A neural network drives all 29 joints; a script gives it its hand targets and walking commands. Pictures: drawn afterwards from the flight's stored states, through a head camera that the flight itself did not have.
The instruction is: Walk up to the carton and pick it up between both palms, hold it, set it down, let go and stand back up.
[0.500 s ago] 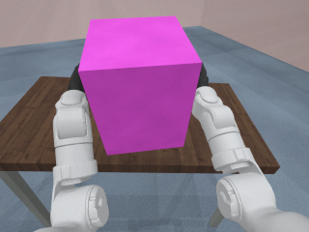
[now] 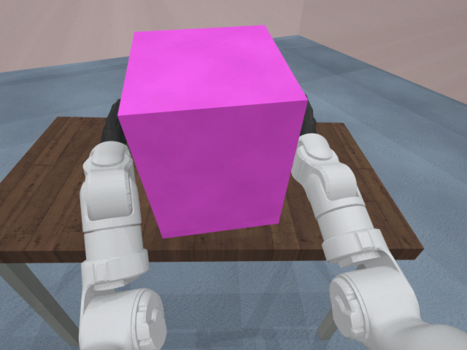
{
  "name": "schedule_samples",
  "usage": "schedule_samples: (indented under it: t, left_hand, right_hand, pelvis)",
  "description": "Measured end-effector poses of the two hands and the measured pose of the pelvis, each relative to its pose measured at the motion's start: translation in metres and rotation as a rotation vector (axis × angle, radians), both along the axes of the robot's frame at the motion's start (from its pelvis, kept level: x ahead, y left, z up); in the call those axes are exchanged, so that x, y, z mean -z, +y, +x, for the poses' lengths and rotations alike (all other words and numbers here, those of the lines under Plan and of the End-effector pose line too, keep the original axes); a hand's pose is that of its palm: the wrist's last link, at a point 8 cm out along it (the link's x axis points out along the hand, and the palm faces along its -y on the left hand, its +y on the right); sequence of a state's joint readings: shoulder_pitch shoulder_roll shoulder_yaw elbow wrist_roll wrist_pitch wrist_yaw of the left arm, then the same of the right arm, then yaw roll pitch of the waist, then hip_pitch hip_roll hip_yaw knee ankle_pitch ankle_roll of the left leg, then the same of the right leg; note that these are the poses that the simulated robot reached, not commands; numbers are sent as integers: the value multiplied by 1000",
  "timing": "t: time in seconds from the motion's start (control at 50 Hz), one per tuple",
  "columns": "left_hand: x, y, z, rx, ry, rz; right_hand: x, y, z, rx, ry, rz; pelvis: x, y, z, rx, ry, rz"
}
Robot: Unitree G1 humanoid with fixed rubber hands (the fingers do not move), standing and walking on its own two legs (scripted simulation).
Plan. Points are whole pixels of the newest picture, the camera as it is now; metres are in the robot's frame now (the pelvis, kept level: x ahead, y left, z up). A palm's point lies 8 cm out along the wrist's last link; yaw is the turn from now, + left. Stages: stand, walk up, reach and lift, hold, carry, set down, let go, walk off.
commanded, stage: hold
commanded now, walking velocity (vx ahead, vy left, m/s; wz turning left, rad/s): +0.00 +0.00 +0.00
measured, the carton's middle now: (212, 135) +0.38 +0.01 +0.22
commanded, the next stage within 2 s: set down in 0.32 s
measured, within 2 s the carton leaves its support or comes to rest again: neither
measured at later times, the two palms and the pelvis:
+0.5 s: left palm (110, 143) +0.36 +0.17 +0.23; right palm (297, 131) +0.37 -0.12 +0.23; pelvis +0.00 +0.00 +0.00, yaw +1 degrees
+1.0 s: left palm (138, 162) +0.39 +0.14 +0.17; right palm (299, 150) +0.40 -0.15 +0.17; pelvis +0.02 -0.01 +0.00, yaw +1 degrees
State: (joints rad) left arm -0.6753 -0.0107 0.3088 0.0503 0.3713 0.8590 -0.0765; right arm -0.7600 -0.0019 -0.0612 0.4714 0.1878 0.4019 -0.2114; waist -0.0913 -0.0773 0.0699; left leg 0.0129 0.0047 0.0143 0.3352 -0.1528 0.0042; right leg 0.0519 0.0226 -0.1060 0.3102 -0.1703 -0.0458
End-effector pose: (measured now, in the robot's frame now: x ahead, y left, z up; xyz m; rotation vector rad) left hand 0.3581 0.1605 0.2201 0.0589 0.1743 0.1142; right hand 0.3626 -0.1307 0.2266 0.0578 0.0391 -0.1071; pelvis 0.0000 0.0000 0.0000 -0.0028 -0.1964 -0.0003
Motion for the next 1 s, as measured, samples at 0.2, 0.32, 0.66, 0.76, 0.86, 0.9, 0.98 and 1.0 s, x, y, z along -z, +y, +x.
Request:
schedule_samples:
  t: [0.2, 0.32, 0.66, 0.76, 0.86, 0.9, 0.98, 1.0]
  left_hand:
    - [2, 1, -2, -6, 3, -5]
    - [9, 4, -5, -1, 18, -15]
    - [-4, 12, 12, -23, -64, 37]
    - [14, 9, 19, -21, -63, 52]
    - [46, 0, 24, -14, -13, 52]
    - [54, -5, 26, -11, -9, 43]
    - [56, -17, 30, -8, -31, 37]
    - [55, -19, 31, -8, -35, 36]
  right_hand:
    - [1, 1, 0, -8, 2, -15]
    - [6, 4, -4, -3, 17, -13]
    - [2, 12, 21, -24, -93, -44]
    - [20, 9, 27, -25, -110, -42]
    - [48, 0, 31, -22, -69, -55]
    - [56, -5, 32, -16, -67, -60]
    - [57, -16, 33, -7, -90, -57]
    - [56, -18, 34, -6, -93, -59]
  pelvis:
    - [0, -2, 1, -4, -18, -2]
    - [0, -3, -1, -8, -17, -1]
    - [-1, 0, 6, -17, 2, 5]
    - [-1, 0, 11, -21, -11, 2]
    - [-1, -4, 16, -23, -3, 1]
    - [-1, -5, 18, -24, 7, 1]
    - [0, -9, 21, -18, 27, -1]
    - [0, -10, 22, -16, 28, 0]
